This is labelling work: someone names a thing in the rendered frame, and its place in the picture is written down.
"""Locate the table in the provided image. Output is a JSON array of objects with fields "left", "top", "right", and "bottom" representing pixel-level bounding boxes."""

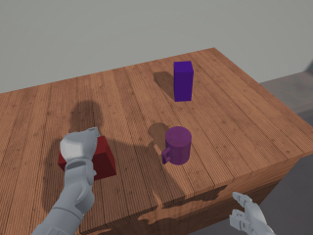
[{"left": 0, "top": 47, "right": 313, "bottom": 235}]

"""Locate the robot left forearm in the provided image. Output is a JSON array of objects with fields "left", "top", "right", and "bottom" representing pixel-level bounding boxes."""
[{"left": 31, "top": 158, "right": 95, "bottom": 235}]

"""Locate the right robot hand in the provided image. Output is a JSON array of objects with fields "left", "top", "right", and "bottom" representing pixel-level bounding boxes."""
[{"left": 229, "top": 192, "right": 267, "bottom": 235}]

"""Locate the sponge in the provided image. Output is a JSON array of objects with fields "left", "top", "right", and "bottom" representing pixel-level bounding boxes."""
[{"left": 58, "top": 135, "right": 116, "bottom": 181}]

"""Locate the robot right forearm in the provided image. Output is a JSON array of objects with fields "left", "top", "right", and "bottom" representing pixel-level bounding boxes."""
[{"left": 249, "top": 222, "right": 276, "bottom": 235}]

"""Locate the left robot hand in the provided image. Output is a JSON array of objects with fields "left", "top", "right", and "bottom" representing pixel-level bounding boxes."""
[{"left": 60, "top": 126, "right": 100, "bottom": 176}]

